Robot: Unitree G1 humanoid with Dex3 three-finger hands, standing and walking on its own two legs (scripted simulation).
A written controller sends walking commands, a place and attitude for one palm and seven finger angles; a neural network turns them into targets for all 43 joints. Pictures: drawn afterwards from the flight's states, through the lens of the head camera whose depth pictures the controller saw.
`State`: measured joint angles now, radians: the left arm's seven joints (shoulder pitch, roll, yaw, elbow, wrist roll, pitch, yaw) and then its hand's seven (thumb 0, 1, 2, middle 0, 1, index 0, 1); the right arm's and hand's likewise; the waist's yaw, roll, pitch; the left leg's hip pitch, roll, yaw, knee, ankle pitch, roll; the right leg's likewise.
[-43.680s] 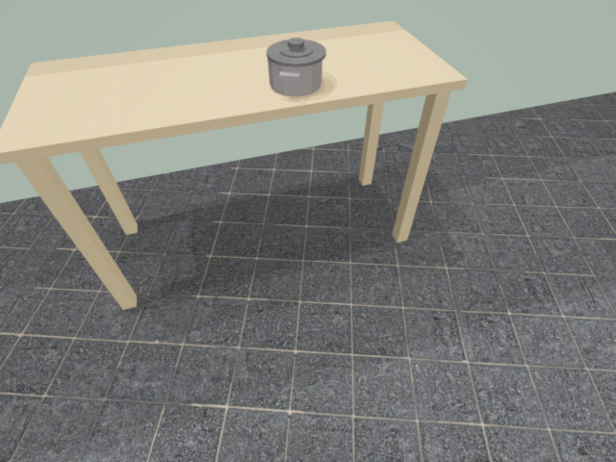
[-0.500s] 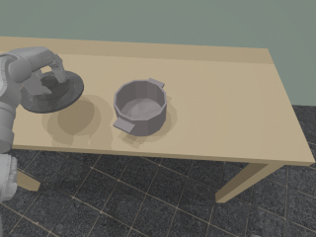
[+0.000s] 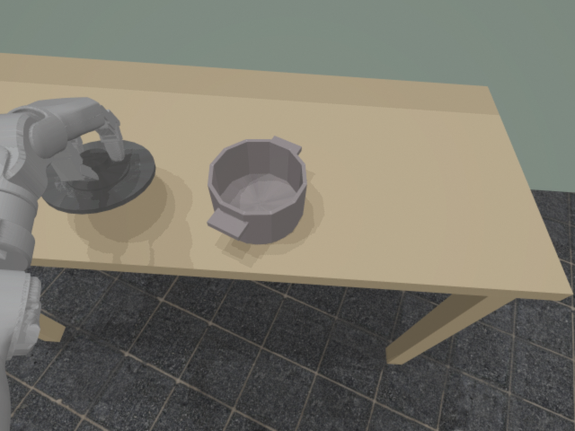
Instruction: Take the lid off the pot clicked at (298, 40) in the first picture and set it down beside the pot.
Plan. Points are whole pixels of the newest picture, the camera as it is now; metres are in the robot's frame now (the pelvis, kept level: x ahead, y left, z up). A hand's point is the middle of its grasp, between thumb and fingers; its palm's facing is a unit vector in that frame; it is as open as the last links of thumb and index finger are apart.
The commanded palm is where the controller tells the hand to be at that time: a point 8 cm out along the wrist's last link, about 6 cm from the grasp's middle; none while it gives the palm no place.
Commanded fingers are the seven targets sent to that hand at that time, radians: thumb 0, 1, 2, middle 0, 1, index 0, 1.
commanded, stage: lower the lid onto the table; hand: left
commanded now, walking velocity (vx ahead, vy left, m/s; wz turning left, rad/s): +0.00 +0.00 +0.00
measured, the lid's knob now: (93, 161) +0.47 +0.28 +0.07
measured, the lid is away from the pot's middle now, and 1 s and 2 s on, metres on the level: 0.24 0.24 0.24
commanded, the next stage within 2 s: open the fingers wide in 0.94 s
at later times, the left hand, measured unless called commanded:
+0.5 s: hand (89, 169) +0.46 +0.28 +0.07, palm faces -0.50 -0.09 -0.86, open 7.2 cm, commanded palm +0.48 +0.29 +0.14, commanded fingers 0.00 0.72 0.91 -0.91 -1.03 -0.91 -1.00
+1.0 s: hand (96, 181) +0.45 +0.28 +0.05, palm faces -0.52 -0.08 -0.85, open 7.2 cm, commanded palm +0.49 +0.28 +0.11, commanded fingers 0.00 0.72 0.91 -0.91 -1.03 -0.91 -1.00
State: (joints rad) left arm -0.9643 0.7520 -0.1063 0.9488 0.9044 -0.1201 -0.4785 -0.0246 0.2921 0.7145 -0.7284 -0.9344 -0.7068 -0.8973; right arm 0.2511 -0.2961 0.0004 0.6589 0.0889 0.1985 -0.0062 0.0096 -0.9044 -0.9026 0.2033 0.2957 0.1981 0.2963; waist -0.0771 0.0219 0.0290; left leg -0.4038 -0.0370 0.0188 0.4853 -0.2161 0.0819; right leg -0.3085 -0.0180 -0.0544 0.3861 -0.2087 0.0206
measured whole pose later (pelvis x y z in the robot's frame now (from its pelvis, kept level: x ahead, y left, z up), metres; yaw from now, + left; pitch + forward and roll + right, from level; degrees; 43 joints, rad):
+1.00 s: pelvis +0.00 +0.00 -0.01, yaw -1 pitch +12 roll -3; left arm -0.92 0.76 -0.05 1.07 0.95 -0.20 -0.39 -0.02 0.29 0.71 -0.73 -0.94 -0.71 -0.90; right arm 0.30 -0.30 0.00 0.66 0.08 0.20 -0.04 0.01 -0.90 -0.90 0.20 0.30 0.20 0.30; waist -0.10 0.02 -0.01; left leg -0.54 -0.02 0.03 0.61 -0.28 0.08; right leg -0.45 0.00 -0.04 0.50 -0.26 0.02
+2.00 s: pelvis +0.00 +0.00 -0.01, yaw -2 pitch +12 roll -3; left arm -0.82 0.77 -0.01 0.97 0.94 -0.24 -0.35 0.00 0.08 0.57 -0.37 -0.93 -0.36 -0.92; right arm 0.31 -0.29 -0.01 0.65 0.08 0.23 -0.03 0.01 -0.90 -0.90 0.20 0.30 0.20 0.30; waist -0.08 0.03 -0.03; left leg -0.56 -0.01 0.03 0.65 -0.29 0.08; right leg -0.47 0.00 -0.04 0.53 -0.27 0.02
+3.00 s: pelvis +0.01 +0.01 +0.00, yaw -1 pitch +9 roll -3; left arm -0.90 0.78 -0.04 0.88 0.89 -0.16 -0.44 0.00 0.02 0.59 -0.35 -0.90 -0.34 -0.89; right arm 0.27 -0.29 0.00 0.63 0.09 0.24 -0.02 0.01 -0.90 -0.90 0.20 0.30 0.20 0.30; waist -0.08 0.04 -0.02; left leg -0.44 -0.03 0.02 0.54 -0.25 0.09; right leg -0.35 -0.01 -0.04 0.42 -0.23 0.03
